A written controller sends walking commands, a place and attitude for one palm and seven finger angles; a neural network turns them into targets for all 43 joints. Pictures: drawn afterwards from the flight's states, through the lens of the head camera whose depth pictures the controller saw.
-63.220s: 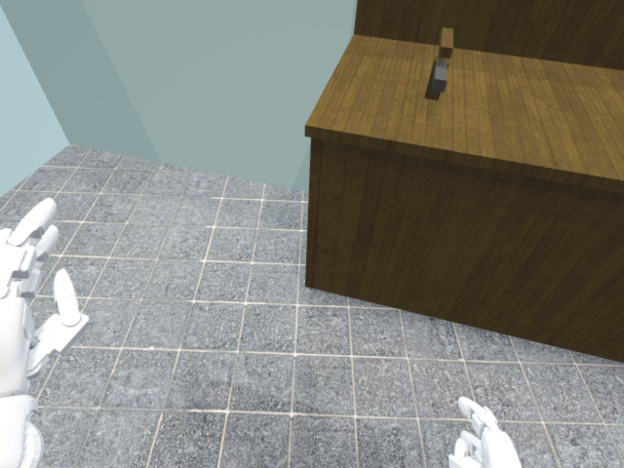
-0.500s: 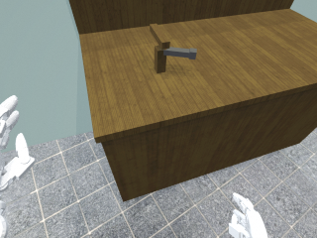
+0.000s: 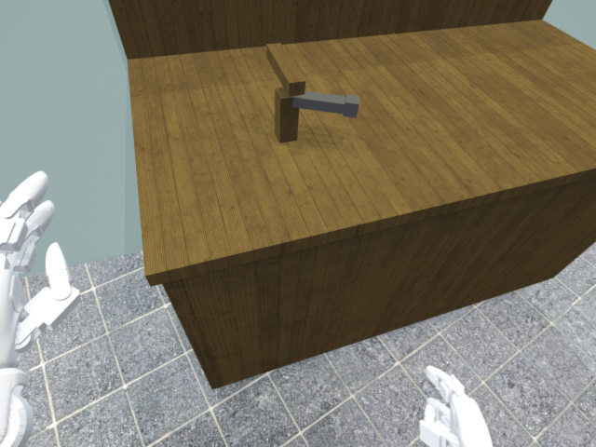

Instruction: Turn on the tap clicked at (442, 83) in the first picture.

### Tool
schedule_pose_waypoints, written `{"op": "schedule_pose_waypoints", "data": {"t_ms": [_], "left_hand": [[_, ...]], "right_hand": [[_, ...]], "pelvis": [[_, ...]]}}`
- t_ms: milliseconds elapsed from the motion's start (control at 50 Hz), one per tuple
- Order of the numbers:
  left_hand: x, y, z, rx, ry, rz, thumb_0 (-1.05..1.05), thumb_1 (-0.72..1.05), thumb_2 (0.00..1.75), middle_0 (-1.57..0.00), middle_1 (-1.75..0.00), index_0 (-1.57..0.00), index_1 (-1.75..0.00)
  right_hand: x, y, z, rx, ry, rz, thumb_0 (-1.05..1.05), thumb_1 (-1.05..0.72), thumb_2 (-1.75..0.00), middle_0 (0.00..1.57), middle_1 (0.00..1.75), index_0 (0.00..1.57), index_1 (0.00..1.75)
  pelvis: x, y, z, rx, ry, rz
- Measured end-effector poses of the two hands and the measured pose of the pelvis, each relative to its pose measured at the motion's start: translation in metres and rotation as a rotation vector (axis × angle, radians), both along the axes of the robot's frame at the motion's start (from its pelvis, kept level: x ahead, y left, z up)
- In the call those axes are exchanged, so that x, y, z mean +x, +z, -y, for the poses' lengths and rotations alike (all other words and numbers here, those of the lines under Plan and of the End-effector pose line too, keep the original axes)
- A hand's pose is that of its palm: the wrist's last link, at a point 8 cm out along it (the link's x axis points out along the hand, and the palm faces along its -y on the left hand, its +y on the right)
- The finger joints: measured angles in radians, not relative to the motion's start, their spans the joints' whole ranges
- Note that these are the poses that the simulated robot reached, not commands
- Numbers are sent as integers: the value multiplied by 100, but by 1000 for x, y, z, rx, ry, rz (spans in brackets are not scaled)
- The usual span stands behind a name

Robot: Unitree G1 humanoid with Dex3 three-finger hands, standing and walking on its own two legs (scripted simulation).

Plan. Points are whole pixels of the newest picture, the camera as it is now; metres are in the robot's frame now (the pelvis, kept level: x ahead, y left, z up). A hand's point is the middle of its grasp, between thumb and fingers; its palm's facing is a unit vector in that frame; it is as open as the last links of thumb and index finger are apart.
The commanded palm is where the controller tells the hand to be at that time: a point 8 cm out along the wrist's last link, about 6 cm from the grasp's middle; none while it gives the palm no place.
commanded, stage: shuffle to correct the standing spot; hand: left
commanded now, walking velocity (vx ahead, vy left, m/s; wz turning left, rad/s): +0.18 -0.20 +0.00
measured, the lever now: (351, 106) +0.65 -0.06 +0.11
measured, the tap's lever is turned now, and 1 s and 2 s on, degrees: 62 62 62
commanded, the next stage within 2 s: come to a stop and stand still in 1.36 s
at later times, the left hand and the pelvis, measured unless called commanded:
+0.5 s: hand (159, 226) +0.30 +0.17 +0.17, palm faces +0.33 -0.87 -0.37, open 7.4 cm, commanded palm +0.25 +0.22 +0.19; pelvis +0.07 -0.05 -0.01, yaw -3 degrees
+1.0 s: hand (266, 207) +0.35 +0.07 +0.16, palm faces +0.36 -0.86 -0.36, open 7.4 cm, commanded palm +0.29 +0.11 +0.19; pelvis +0.13 -0.17 +0.01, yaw +0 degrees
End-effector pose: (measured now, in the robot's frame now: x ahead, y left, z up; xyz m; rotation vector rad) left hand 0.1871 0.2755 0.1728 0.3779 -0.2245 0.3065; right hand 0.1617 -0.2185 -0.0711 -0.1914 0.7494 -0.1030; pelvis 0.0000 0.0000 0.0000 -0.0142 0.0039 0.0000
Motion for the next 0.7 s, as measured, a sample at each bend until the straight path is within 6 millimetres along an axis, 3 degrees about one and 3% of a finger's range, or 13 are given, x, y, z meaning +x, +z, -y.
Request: {"op": "schedule_pose_waypoints", "data": {"t_ms": [80, 180, 260, 360, 440, 500, 580, 700], "left_hand": [[10, -1, 9, 52, -19, -19, 2, 89, 90, -21, -30, -21, -30], [24, 16, 21, 132, -8, -8, 2, 89, 90, -21, -30, -21, -30], [25, 26, 27, 106, 22, 38, 2, 89, 90, -21, -30, -21, -30], [37, 23, 35, 61, 60, 19, 1, 89, 90, -21, -30, -21, -30], [59, 16, 46, 27, 41, 25, 1, 89, 90, -21, -30, -21, -30], [78, 11, 59, 62, -12, 32, 1, 89, 90, -21, -30, -21, -30], [99, 12, 84, 127, -55, -12, 2, 89, 90, -21, -30, -21, -30], [90, 36, 127, 285, -60, 6, 2, 89, 90, -21, -30, -21, -30]], "right_hand": [[11, -2, 16, -30, -29, -4, 2, -90, -90, 20, 30, 20, 30], [23, -13, 30, -8, -14, -60, 1, -90, -90, 20, 30, 20, 30], [34, -6, 38, 6, 22, -91, 2, -90, -90, 20, 30, 20, 30], [54, 6, 47, 3, 50, -96, 2, -90, -90, 20, 30, 20, 30], [77, 6, 53, -10, 48, -45, 2, -90, -90, 20, 30, 20, 30], [95, -1, 60, 2, 0, 36, 2, -90, -90, 20, 30, 20, 30], [103, -5, 64, 57, 21, 36, 1, -90, -90, 20, 30, 20, 30], [103, -26, 92, 131, 45, 11, 1, -90, -90, 20, 30, 20, 30]], "pelvis": [[13, -4, 7, 26, -3, -9], [28, -4, 26, -7, 42, 13], [39, 5, 39, 13, 17, 19], [53, 15, 50, 38, 6, 8], [67, 9, 52, 51, -5, 26], [72, -7, 54, 57, -47, 41], [72, -6, 76, 82, -33, 50], [88, -14, 116, 27, -25, 58]]}}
